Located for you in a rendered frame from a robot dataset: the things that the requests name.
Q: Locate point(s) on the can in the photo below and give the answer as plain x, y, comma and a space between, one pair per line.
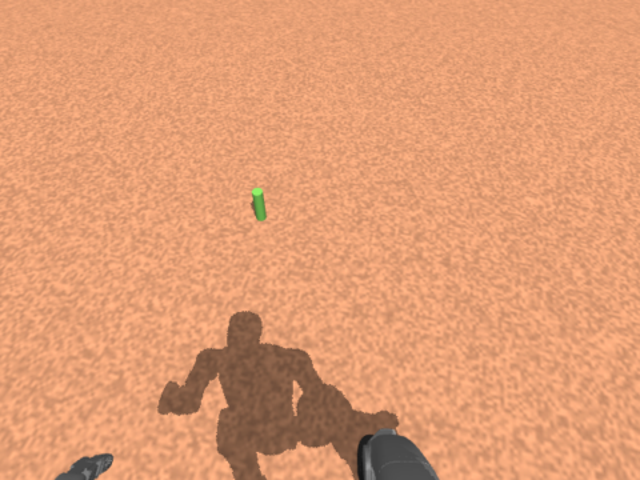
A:
259, 204

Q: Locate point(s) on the left robot hand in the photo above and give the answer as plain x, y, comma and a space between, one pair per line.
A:
88, 468

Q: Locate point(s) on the right robot foot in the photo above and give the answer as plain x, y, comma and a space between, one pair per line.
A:
362, 442

